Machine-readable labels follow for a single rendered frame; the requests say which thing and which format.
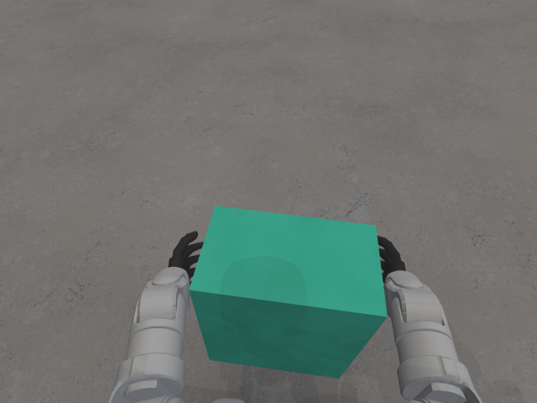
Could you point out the right robot hand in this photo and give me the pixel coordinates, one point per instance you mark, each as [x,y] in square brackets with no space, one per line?
[392,261]

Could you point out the right robot forearm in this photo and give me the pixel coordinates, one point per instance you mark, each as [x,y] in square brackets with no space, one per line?
[429,366]

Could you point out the left robot forearm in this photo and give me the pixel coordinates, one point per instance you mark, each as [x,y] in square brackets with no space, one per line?
[153,366]

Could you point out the carton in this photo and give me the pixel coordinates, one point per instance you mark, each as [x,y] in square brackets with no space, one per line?
[285,292]

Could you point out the left robot hand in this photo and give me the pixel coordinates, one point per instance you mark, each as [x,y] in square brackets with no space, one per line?
[182,252]

